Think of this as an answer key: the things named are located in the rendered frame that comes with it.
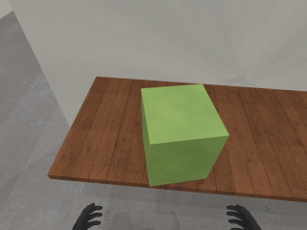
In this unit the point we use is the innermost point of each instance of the right robot hand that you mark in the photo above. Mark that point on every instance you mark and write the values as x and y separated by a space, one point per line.
247 221

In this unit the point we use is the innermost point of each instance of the carton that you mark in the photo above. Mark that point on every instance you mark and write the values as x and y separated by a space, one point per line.
183 134

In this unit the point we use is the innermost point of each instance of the left robot hand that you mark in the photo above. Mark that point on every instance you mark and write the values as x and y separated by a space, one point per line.
83 222

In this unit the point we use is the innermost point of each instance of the table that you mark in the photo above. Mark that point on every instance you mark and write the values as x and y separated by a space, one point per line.
265 155

